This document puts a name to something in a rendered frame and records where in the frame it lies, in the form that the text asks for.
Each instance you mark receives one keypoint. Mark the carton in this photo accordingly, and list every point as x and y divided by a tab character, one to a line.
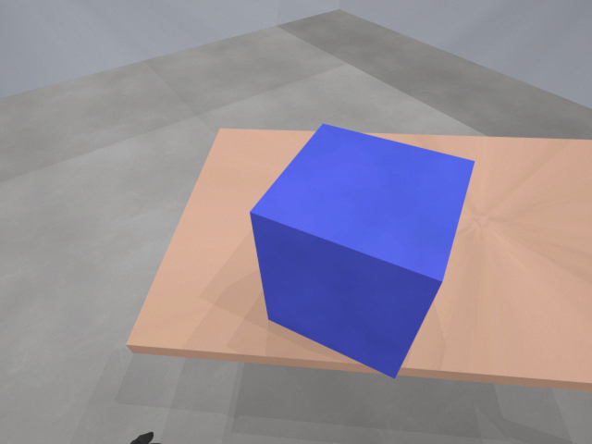
353	240

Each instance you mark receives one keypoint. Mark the table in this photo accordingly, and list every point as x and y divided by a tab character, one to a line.
514	306

